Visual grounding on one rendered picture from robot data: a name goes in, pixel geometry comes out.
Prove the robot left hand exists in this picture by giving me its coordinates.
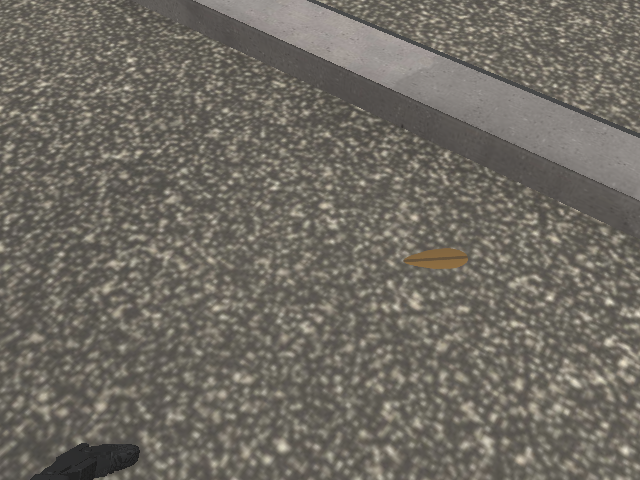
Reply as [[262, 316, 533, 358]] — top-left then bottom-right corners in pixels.
[[30, 443, 140, 480]]

